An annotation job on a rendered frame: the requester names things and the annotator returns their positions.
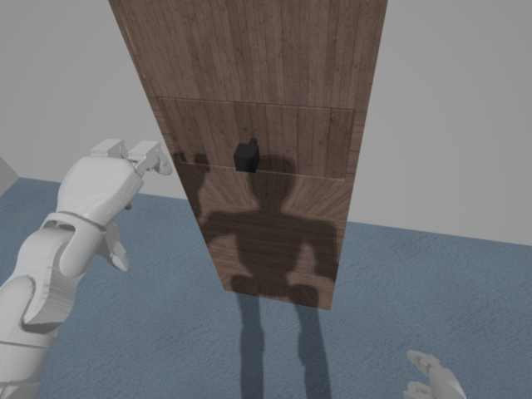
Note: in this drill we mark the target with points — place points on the left robot forearm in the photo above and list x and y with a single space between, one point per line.
38 297

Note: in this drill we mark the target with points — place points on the cabinet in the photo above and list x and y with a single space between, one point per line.
270 234

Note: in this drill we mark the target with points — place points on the drawer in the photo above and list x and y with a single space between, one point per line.
302 140

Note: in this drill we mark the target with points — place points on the handle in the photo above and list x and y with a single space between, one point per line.
246 156

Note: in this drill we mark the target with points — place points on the robot left hand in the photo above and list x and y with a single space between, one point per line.
99 186

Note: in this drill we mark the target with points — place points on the robot right hand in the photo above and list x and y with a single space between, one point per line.
443 383

